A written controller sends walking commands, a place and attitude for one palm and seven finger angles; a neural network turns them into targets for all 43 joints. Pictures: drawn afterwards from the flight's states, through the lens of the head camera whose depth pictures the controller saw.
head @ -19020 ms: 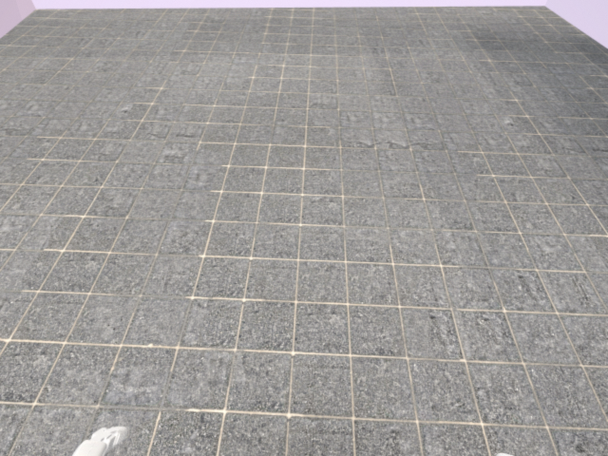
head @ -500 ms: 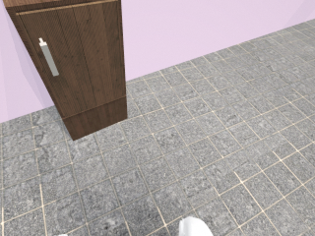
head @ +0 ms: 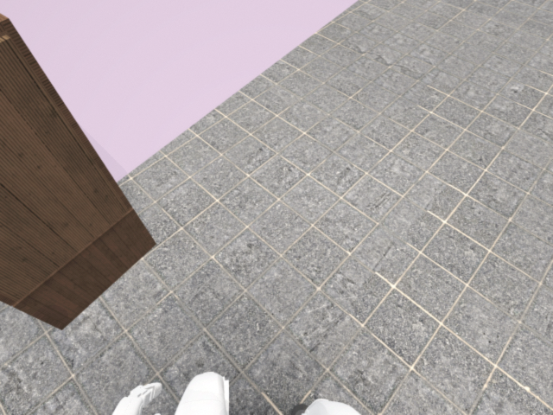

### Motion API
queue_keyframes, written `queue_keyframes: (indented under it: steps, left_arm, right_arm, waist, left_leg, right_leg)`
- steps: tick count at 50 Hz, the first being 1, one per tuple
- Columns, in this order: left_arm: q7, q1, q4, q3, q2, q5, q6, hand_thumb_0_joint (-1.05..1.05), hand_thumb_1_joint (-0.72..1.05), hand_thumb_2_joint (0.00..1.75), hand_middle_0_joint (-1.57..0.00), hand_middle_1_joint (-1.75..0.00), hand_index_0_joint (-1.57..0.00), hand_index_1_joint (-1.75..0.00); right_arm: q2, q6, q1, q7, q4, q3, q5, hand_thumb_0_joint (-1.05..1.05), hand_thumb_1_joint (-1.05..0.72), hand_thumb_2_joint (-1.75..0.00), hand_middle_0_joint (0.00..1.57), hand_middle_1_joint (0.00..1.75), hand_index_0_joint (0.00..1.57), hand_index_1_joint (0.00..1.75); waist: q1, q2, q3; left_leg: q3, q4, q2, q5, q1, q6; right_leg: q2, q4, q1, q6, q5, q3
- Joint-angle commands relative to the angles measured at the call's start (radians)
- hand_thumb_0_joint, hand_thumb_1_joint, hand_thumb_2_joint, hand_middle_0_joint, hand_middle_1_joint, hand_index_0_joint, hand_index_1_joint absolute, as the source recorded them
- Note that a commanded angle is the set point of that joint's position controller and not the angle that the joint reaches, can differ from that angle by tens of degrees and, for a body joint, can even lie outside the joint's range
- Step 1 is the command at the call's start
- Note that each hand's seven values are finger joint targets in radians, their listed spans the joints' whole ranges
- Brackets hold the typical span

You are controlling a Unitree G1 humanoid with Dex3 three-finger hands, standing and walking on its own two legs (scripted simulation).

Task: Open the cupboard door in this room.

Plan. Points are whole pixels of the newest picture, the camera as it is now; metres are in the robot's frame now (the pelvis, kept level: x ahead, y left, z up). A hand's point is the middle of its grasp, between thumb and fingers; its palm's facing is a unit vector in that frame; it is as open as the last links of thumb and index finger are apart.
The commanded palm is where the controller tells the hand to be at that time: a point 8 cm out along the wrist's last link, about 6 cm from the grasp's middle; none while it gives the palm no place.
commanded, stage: walk to a spot facing it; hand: left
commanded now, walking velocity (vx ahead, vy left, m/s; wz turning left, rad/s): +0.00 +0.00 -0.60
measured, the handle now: out of the picture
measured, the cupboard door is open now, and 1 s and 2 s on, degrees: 0 0 0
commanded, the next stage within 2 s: turn to face it in 1.02 s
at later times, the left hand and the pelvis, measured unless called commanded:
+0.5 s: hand (114, 410) +0.14 +0.28 -0.17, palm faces -0.22 -0.95 -0.21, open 7.4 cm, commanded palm none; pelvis +0.03 +0.07 +0.01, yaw -18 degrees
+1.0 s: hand (229, 350) +0.23 +0.09 -0.13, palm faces -0.58 -0.76 -0.29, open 7.4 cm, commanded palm none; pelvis +0.01 +0.00 +0.01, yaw -37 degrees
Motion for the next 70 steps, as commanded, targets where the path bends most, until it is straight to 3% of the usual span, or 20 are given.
queue_keyframes:
  steps: [1,9,12,13,15,16,20,31,36,38,40,41,42,46,55,62,65,66,68,70]
  left_arm:
    - [0.005,0.03,-0.076,0.066,0.205,0.012,-0.025,0.0,0.9,0.9,-0.2,-0.3,-0.2,-0.3]
    - [0.005,0.111,-0.082,0.084,0.235,0.02,-0.008,0.0,0.9,0.9,-0.2,-0.3,-0.2,-0.3]
    - [0.006,0.073,-0.094,0.086,0.244,0.012,0.002,0.0,0.9,0.9,-0.2,-0.3,-0.2,-0.3]
    - [0.006,0.058,-0.102,0.08,0.229,0.004,0.005,0.0,0.9,0.9,-0.2,-0.3,-0.2,-0.3]
    - [-0.008,0.098,-0.129,0.061,0.145,0.002,0.009,0.0,0.9,0.9,-0.2,-0.3,-0.2,-0.3]
    - [-0.009,0.115,-0.106,0.072,0.186,0.015,0.016,0.0,0.9,0.9,-0.2,-0.3,-0.2,-0.3]
    - [-0.032,0.147,-0.072,0.089,0.178,0.021,0.032,0.0,0.9,0.9,-0.2,-0.3,-0.2,-0.3]
    - [-0.043,-0.011,-0.104,0.061,0.105,0.012,0.039,0.0,0.9,0.9,-0.2,-0.3,-0.2,-0.3]
    - [-0.039,0.012,-0.104,0.056,0.101,0.009,0.02,0.0,0.9,0.9,-0.2,-0.3,-0.2,-0.3]
    - [-0.033,0.126,-0.07,0.065,0.147,0.011,0.0,0.0,0.9,0.9,-0.2,-0.3,-0.2,-0.3]
    - [-0.005,0.257,-0.027,0.102,0.351,0.014,-0.012,0.0,0.9,0.9,-0.2,-0.3,-0.2,-0.3]
    - [0.005,0.264,-0.02,0.098,0.335,0.001,-0.007,0.0,0.9,0.9,-0.2,-0.3,-0.2,-0.3]
    - [0.013,0.211,-0.036,0.098,0.3,0.0,-0.005,0.0,0.9,0.9,-0.2,-0.3,-0.2,-0.3]
    - [0.008,0.07,-0.077,0.067,0.222,-0.002,-0.012,0.0,0.9,0.9,-0.2,-0.3,-0.2,-0.3]
    - [-0.006,0.147,-0.044,0.066,0.225,0.007,-0.042,0.0,0.9,0.9,-0.2,-0.3,-0.2,-0.3]
    - [0.015,0.152,0.018,0.028,0.156,0.017,-0.059,0.0,0.9,0.9,-0.2,-0.3,-0.2,-0.3]
    - [0.022,0.143,0.06,0.02,0.154,0.004,-0.059,0.0,0.9,0.9,-0.2,-0.3,-0.2,-0.3]
    - [0.027,0.17,0.07,0.018,0.137,0.002,-0.055,0.0,0.9,0.9,-0.2,-0.3,-0.2,-0.3]
    - [0.032,0.233,0.086,0.006,0.087,-0.006,-0.041,0.0,0.9,0.9,-0.2,-0.3,-0.2,-0.3]
    - [0.036,0.178,0.09,0.001,0.098,0.001,-0.023,0.0,0.9,0.9,-0.2,-0.3,-0.2,-0.3]
  right_arm:
    - [-0.105,-0.001,0.114,-0.002,-0.04,-0.029,-0.002,0.0,-0.9,-0.9,0.2,0.3,0.2,0.3]
    - [-0.109,-0.028,-0.078,-0.003,-0.127,-0.023,0.015,0.0,-0.9,-0.9,0.2,0.3,0.2,0.3]
    - [-0.127,-0.037,-0.006,-0.01,-0.111,-0.027,0.021,0.0,-0.9,-0.9,0.2,0.3,0.2,0.3]
    - [-0.157,-0.045,0.037,-0.013,-0.096,-0.034,0.021,0.0,-0.9,-0.9,0.2,0.3,0.2,0.3]
    - [-0.293,-0.045,0.041,-0.01,-0.116,-0.059,0.004,0.0,-0.9,-0.9,0.2,0.3,0.2,0.3]
    - [-0.263,-0.037,0.007,-0.007,-0.129,-0.047,-0.001,0.0,-0.9,-0.9,0.2,0.3,0.2,0.3]
    - [-0.178,-0.049,-0.076,-0.013,-0.151,-0.026,-0.004,0.0,-0.9,-0.9,0.2,0.3,0.2,0.3]
    - [-0.203,-0.052,0.133,-0.005,-0.061,-0.064,-0.006,0.0,-0.9,-0.9,0.2,0.3,0.2,0.3]
    - [-0.228,-0.046,0.106,0.005,-0.048,-0.08,-0.01,0.0,-0.9,-0.9,0.2,0.3,0.2,0.3]
    - [-0.227,-0.045,0.099,0.01,-0.049,-0.081,0.0,0.0,-0.9,-0.9,0.2,0.3,0.2,0.3]
    - [-0.105,-0.031,0.04,0.016,-0.128,-0.04,0.005,0.0,-0.9,-0.9,0.2,0.3,0.2,0.3]
    - [-0.131,-0.018,0.036,-0.001,-0.129,-0.04,0.011,0.0,-0.9,-0.9,0.2,0.3,0.2,0.3]
    - [-0.124,-0.009,0.018,-0.007,-0.115,-0.038,0.011,0.0,-0.9,-0.9,0.2,0.3,0.2,0.3]
    - [-0.147,-0.003,0.054,0.008,-0.066,-0.044,-0.006,0.0,-0.9,-0.9,0.2,0.3,0.2,0.3]
    - [-0.156,-0.018,-0.041,0.024,-0.092,-0.044,-0.01,0.0,-0.9,-0.9,0.2,0.3,0.2,0.3]
    - [-0.095,-0.043,-0.033,0.017,-0.034,-0.002,0.01,0.0,-0.9,-0.9,0.2,0.3,0.2,0.3]
    - [-0.091,-0.062,0.05,0.012,0.033,0.009,0.014,0.0,-0.9,-0.9,0.2,0.3,0.2,0.3]
    - [-0.116,-0.073,0.084,0.012,0.051,0.006,0.013,0.0,-0.9,-0.9,0.2,0.3,0.2,0.3]
    - [-0.209,-0.07,0.101,0.006,0.059,-0.01,0.008,0.0,-0.9,-0.9,0.2,0.3,0.2,0.3]
    - [-0.196,-0.052,0.11,-0.008,0.073,-0.008,0.005,0.0,-0.9,-0.9,0.2,0.3,0.2,0.3]
  waist:
    - [0.005,-0.135,-0.193]
    - [0.073,-0.171,-0.238]
    - [0.03,-0.157,-0.271]
    - [0.006,-0.112,-0.292]
    - [0.013,0.305,-0.259]
    - [0.02,0.205,-0.23]
    - [0.071,0.162,-0.129]
    - [-0.016,0.198,-0.151]
    - [0.001,0.248,-0.191]
    - [0.07,0.137,-0.252]
    - [0.137,-0.352,-0.286]
    - [0.129,-0.272,-0.303]
    - [0.113,-0.262,-0.252]
    - [0.041,-0.148,-0.191]
    - [0.065,-0.123,-0.122]
    - [0.053,-0.125,-0.179]
    - [0.022,-0.097,-0.207]
    - [0.024,-0.029,-0.232]
    - [0.04,0.189,-0.254]
    - [0.018,0.3,-0.174]
  left_leg:
    - [0.0,-0.067,-0.031,0.072,0.045,-0.005]
    - [-0.004,-0.434,-0.104,-0.014,0.111,0.01]
    - [-0.001,-0.684,-0.129,0.095,0.281,0.025]
    - [-0.018,-0.811,-0.083,0.202,0.449,0.04]
    - [-0.354,-0.916,0.337,0.499,0.573,0.186]
    - [-0.294,-0.9,0.342,0.491,0.463,0.227]
    - [-0.04,-0.887,0.165,0.523,0.359,0.174]
    - [0.095,-0.833,0.223,0.654,0.519,0.219]
    - [0.164,-0.735,0.246,0.685,0.502,0.182]
    - [0.237,-0.538,0.206,0.624,0.425,0.095]
    - [0.202,-0.109,-0.015,-0.252,-0.072,-0.002]
    - [0.057,-0.027,-0.008,-0.264,-0.074,0.013]
    - [0.017,-0.006,0.006,-0.197,-0.093,0.013]
    - [0.014,-0.035,-0.003,0.03,-0.063,-0.014]
    - [-0.001,-0.172,-0.033,0.104,-0.096,-0.018]
    - [-0.001,-0.491,-0.08,0.083,0.112,0.026]
    - [0.019,-0.751,-0.116,0.311,0.315,0.042]
    - [-0.023,-0.799,-0.09,0.48,0.385,0.057]
    - [-0.245,-0.749,0.137,0.884,0.516,0.19]
    - [-0.365,-0.874,0.187,0.908,0.444,0.288]
  right_leg:
    - [-0.233,-0.215,0.035,-0.058,0.361,0.26]
    - [-0.242,-0.136,0.164,-0.087,0.465,0.419]
    - [-0.213,-0.075,0.126,-0.033,0.468,0.442]
    - [-0.166,-0.016,0.016,0.016,0.368,0.406]
    - [0.01,0.37,-0.294,0.13,-0.383,0.138]
    - [-0.033,0.528,-0.253,0.142,-0.368,0.145]
    - [-0.069,0.703,-0.249,0.174,-0.193,0.098]
    - [-0.134,0.43,-0.221,0.187,-0.225,-0.009]
    - [-0.102,0.14,-0.059,0.14,-0.202,-0.057]
    - [-0.1,-0.128,0.165,0.115,0.062,-0.057]
    - [-0.466,-0.134,0.453,-0.058,0.848,0.443]
    - [-0.484,-0.116,0.426,-0.12,0.891,0.383]
    - [-0.43,-0.15,0.361,-0.108,0.768,0.359]
    - [-0.283,-0.18,0.278,-0.035,0.53,0.245]
    - [-0.266,-0.307,0.237,-0.075,0.069,0.379]
    - [-0.267,-0.266,0.254,-0.072,0.356,0.296]
    - [-0.216,-0.164,0.249,0.001,0.44,0.186]
    - [-0.196,-0.093,0.238,0.034,0.411,0.168]
    - [-0.108,0.038,0.064,0.114,-0.014,0.052]
    - [-0.092,0.268,-0.018,0.148,-0.381,0.048]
